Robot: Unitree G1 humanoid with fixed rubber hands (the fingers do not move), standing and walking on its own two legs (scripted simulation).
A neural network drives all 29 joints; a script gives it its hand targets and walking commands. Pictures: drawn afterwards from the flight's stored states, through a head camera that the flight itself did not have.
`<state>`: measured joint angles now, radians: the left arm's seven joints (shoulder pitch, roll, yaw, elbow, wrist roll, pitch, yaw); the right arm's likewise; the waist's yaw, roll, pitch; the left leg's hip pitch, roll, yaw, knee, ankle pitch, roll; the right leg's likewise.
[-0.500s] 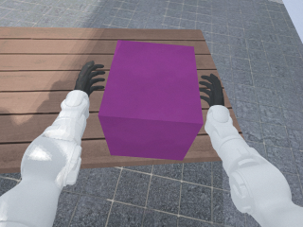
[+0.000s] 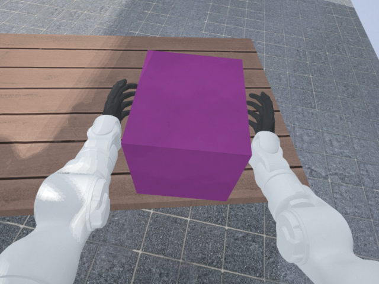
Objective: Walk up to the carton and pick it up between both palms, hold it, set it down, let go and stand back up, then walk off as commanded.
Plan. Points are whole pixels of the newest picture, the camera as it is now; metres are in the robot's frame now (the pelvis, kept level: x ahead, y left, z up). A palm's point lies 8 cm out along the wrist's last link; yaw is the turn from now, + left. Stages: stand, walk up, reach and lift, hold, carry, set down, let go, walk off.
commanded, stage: reach and lift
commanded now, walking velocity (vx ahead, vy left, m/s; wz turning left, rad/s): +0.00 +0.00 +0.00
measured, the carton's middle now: (188, 128) +0.47 -0.03 +0.01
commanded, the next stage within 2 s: none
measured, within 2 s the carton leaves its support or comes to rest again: leaves its support in 1.46 s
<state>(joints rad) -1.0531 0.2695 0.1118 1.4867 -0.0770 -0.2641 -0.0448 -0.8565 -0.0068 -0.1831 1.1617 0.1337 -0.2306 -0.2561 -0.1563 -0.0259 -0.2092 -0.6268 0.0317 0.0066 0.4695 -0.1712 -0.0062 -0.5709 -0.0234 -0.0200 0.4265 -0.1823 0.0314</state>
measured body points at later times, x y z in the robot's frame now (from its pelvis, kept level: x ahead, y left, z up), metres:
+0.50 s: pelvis +0.01 +0.02 +0.01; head +0.07 +0.06 +0.45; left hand +0.48 +0.14 +0.07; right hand +0.40 -0.18 +0.07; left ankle +0.01 +0.12 -0.73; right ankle -0.01 -0.14 -0.73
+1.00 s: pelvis +0.01 +0.02 +0.01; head +0.07 +0.06 +0.45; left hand +0.48 +0.14 +0.07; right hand +0.40 -0.18 +0.07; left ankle +0.01 +0.12 -0.73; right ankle -0.01 -0.14 -0.73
